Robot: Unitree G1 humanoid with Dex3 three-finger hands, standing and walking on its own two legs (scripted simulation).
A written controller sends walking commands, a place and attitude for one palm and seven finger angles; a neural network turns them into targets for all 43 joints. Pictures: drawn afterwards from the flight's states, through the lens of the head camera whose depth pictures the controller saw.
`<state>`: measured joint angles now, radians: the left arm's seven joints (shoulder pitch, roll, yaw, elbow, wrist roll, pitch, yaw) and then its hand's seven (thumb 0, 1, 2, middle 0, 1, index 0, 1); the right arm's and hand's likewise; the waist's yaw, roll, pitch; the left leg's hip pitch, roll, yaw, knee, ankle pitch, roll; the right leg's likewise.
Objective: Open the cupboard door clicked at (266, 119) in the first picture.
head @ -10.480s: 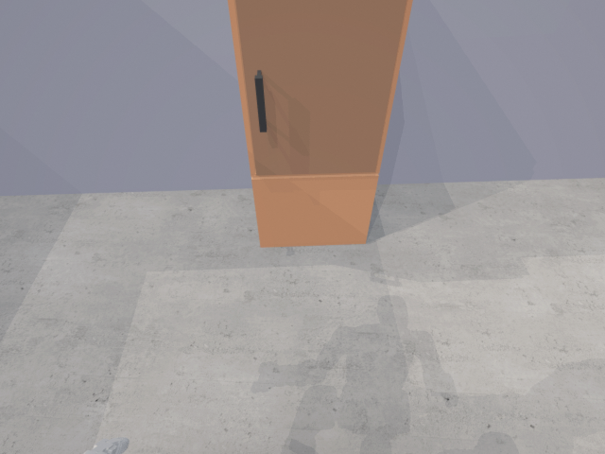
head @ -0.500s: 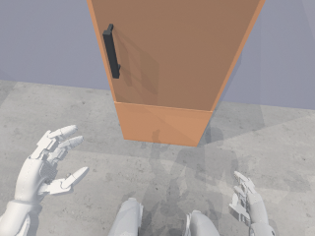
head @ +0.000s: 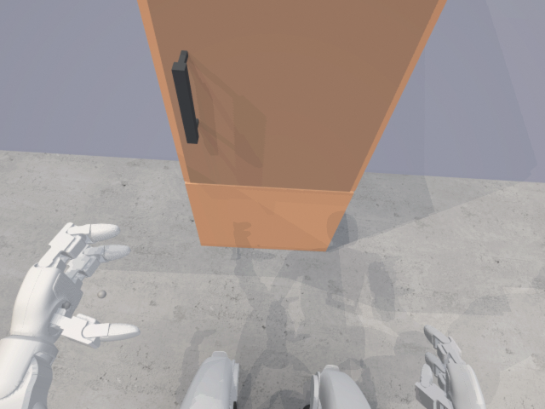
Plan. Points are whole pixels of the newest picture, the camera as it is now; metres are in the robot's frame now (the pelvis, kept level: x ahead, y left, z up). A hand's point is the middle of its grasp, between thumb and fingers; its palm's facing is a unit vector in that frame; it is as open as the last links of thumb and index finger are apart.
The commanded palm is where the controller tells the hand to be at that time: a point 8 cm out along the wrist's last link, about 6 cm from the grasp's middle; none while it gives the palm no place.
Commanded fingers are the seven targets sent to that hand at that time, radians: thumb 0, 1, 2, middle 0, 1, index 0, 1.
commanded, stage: raise the hand with hooked fingers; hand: left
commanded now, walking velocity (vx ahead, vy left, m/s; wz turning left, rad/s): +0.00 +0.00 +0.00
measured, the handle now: (188, 100) +0.61 +0.20 +0.05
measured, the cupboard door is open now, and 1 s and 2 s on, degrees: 0 0 0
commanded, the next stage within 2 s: move the hooked fingers beside the handle in 0.96 s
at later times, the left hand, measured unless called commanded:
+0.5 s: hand (75, 249) +0.30 +0.28 +0.06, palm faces +0.03 -1.00 -0.05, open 14.0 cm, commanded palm +0.27 +0.32 +0.06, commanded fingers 0.00 -0.50 0.30 -0.30 -1.20 -0.30 -1.20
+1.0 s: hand (93, 252) +0.30 +0.26 +0.06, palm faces +0.04 -1.00 -0.05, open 14.0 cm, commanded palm +0.28 +0.31 +0.06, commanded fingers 0.00 -0.50 0.30 -0.30 -1.20 -0.30 -1.20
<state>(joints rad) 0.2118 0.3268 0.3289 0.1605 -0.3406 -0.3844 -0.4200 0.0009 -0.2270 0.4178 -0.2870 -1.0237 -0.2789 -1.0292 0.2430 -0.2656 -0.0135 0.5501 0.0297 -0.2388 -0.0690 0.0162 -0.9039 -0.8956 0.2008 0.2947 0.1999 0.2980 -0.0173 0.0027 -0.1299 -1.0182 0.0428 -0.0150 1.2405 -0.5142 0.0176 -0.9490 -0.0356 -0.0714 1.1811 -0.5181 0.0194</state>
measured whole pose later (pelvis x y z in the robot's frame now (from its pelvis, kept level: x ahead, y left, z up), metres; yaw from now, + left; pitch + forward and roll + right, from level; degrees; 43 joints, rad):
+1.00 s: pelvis +0.02 -0.01 +0.01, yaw +0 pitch +18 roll -3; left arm 0.03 0.39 0.44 0.39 -0.37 -0.37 -0.50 -0.01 -0.50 0.30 -0.31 -1.20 -0.30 -1.20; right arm 0.26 -0.27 0.02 0.54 0.03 -0.18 -0.06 0.01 -0.90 -0.90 0.20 0.30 0.20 0.30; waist -0.02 0.02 -0.15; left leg -0.99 0.05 -0.02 1.20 -0.52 0.00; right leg -0.93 -0.02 -0.08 1.15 -0.52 0.00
